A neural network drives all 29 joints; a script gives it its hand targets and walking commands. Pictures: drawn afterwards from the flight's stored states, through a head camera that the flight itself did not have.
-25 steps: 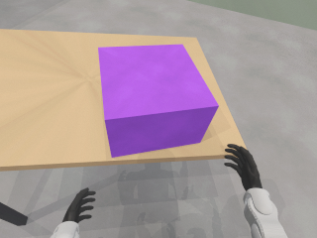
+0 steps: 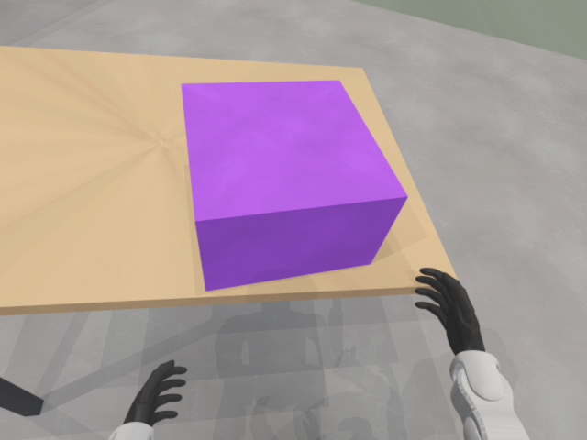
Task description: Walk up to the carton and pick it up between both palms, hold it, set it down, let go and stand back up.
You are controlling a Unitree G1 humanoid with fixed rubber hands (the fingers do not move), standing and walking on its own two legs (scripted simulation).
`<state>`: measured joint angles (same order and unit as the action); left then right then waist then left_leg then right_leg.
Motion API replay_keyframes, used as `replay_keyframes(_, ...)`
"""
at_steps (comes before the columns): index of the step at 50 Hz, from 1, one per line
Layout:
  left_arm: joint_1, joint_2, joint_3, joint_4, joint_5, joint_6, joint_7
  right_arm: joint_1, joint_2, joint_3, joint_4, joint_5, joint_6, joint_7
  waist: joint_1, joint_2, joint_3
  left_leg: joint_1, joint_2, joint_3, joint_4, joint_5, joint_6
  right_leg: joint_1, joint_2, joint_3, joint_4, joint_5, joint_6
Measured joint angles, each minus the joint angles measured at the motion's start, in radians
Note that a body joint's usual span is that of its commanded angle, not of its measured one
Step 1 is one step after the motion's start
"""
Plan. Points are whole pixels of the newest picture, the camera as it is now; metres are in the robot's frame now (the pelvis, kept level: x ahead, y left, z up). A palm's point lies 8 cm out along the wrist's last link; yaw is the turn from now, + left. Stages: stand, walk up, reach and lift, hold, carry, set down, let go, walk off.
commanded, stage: let go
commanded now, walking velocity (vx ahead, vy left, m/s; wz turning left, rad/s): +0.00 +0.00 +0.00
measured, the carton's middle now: (278, 176) +0.47 +0.02 +0.07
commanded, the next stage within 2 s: stand in 0.10 s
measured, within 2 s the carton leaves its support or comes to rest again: neither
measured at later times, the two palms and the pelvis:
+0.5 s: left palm out of the picture +0.11 +0.30 -0.10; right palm (461, 336) +0.23 -0.23 +0.03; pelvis +0.01 +0.02 -0.02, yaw +0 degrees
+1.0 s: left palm out of the picture +0.11 +0.30 -0.11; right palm (462, 336) +0.23 -0.23 +0.03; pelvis +0.01 +0.02 -0.02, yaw +0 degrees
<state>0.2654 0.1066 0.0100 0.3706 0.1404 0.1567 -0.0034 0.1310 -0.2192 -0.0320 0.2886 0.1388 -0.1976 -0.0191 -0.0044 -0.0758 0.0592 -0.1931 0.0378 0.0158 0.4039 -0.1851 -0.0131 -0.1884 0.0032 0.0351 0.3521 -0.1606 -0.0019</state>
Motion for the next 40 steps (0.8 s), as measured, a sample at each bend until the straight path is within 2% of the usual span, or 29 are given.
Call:
replay_keyframes(4,0.034,0.000,0.015,0.000,0.000,-0.028,0.000,0.007,0.003,0.000,0.000,0.000,-0.014,0.006,0.000,0.003,0.000,0.000,0.004,0.000,0.009,-0.008,0.000,0.003,0.004,0.001,0.001,0.000,0.000)
replay_keyframes(7,0.044,0.031,0.023,0.029,-0.019,-0.065,-0.001,0.007,-0.025,0.001,0.000,-0.069,-0.024,0.032,0.000,0.007,0.006,0.001,0.003,0.000,0.052,-0.033,0.000,0.002,0.003,0.000,0.046,-0.009,0.000)
replay_keyframes(10,0.053,0.077,0.043,0.065,-0.022,-0.082,-0.009,0.012,-0.055,0.000,0.000,-0.087,-0.026,0.062,0.000,0.025,0.004,0.000,0.004,0.000,0.114,-0.110,0.002,-0.004,0.003,-0.001,0.119,-0.106,0.000)
replay_keyframes(13,0.066,0.123,0.067,0.086,-0.026,-0.093,-0.015,0.018,-0.076,0.000,0.000,-0.087,-0.039,0.072,0.000,0.043,0.004,-0.003,0.004,0.000,0.158,-0.133,0.009,-0.005,0.003,-0.001,0.158,-0.132,0.000)
replay_keyframes(21,0.092,0.182,0.106,0.124,-0.037,-0.101,-0.024,0.027,-0.121,0.000,0.000,-0.087,-0.050,0.051,0.000,0.075,0.003,-0.012,0.000,0.000,0.234,-0.151,0.023,-0.005,0.002,0.002,0.219,-0.170,0.000)
replay_keyframes(29,0.113,0.182,0.100,0.148,-0.043,-0.101,-0.024,0.035,-0.142,0.000,0.000,-0.087,-0.049,0.029,0.000,0.075,0.003,-0.018,-0.008,0.000,0.249,-0.161,0.035,-0.006,-0.005,0.003,0.229,-0.195,0.000)
replay_keyframes(40,0.108,0.182,0.088,0.174,-0.053,-0.116,-0.024,0.038,-0.148,0.000,-0.001,-0.087,-0.049,0.037,0.000,0.066,0.002,-0.019,-0.015,0.000,0.266,-0.171,0.036,-0.010,-0.012,0.001,0.254,-0.201,0.000)
